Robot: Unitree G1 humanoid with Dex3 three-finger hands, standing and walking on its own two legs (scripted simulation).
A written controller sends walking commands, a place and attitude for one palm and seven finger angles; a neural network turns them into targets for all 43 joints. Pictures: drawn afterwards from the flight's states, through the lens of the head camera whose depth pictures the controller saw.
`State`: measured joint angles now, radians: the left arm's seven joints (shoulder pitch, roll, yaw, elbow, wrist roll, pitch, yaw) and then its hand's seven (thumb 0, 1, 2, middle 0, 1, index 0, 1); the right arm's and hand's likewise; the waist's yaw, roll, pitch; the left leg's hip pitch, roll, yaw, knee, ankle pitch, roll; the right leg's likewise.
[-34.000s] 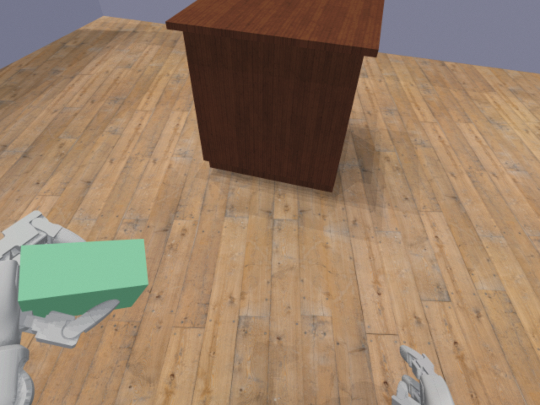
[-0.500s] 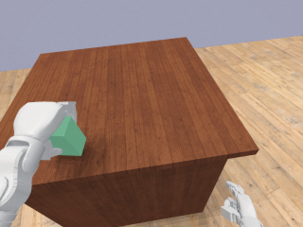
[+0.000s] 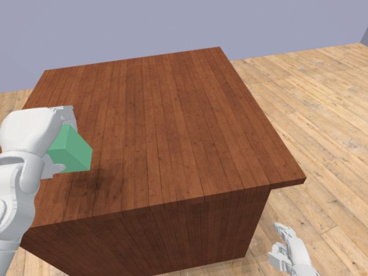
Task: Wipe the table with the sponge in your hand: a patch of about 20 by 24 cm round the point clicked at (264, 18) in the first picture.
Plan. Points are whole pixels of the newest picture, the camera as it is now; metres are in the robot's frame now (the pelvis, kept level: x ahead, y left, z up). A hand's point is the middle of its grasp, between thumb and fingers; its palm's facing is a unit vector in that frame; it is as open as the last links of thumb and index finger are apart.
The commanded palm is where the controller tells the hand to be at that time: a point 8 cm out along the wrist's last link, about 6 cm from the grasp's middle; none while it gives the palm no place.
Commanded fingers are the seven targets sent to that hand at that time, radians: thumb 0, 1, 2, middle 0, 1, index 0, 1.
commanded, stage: lower the sponge onto the table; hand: left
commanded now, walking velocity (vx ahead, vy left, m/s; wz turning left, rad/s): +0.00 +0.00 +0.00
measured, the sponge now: (58, 154) +0.27 +0.33 +0.14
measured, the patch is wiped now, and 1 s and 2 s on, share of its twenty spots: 0.00 0.05 0.30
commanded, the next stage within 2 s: wipe forward along the first lane in 0.72 s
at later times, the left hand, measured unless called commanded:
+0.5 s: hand (47, 150) +0.26 +0.33 +0.16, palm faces +0.13 +0.00 -0.99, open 9.3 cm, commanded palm +0.21 +0.31 +0.20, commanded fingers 0.00 0.10 1.30 -1.20 -1.60 -1.20 -1.60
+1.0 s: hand (52, 172) +0.24 +0.34 +0.11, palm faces -0.05 -0.05 -1.00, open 9.3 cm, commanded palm +0.23 +0.32 +0.18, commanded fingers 0.00 0.10 1.30 -1.20 -1.60 -1.20 -1.60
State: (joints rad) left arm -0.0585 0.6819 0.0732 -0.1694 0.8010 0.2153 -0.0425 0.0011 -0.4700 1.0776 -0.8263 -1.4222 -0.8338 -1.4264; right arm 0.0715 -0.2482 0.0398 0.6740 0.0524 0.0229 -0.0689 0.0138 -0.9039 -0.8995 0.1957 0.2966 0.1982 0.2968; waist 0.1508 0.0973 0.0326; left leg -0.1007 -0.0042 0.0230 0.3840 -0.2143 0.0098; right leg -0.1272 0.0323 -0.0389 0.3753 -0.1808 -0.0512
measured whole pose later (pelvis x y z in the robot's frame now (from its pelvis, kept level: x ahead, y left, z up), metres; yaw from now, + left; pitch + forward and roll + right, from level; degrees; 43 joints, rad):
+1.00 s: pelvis +0.00 +0.00 +0.00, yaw +2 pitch -2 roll +0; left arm -0.01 0.62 0.06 0.01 0.84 0.27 -0.11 0.00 -0.47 1.09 -0.82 -1.43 -0.83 -1.43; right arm 0.06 -0.28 0.04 0.67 0.06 0.03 -0.08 0.01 -0.90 -0.90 0.20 0.30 0.20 0.30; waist 0.11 0.11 0.03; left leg -0.16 -0.01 0.00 0.41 -0.22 0.02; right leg -0.17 0.02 -0.06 0.40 -0.19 -0.05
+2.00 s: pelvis +0.01 +0.01 +0.00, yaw +1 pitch +5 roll -1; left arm -0.41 0.68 0.09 0.52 0.93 0.03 -0.11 0.00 -0.49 1.11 -0.83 -1.41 -0.84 -1.42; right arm 0.20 -0.31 -0.01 0.69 0.07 0.10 -0.07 0.01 -0.90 -0.90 0.20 0.30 0.20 0.30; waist 0.05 0.08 -0.03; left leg -0.31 -0.02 0.01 0.47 -0.24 0.03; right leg -0.32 0.02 -0.05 0.43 -0.20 -0.03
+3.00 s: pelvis +0.03 +0.03 +0.00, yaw +1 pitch +7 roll -1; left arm -0.60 0.58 -0.04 0.58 0.96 0.14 -0.03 0.00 -0.48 1.10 -0.81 -1.42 -0.82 -1.43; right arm 0.16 -0.28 0.00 0.69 0.08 0.10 -0.05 0.01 -0.91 -0.90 0.20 0.30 0.20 0.30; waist 0.03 0.07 -0.04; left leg -0.29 -0.04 0.01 0.42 -0.25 0.05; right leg -0.30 0.00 -0.04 0.39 -0.21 -0.01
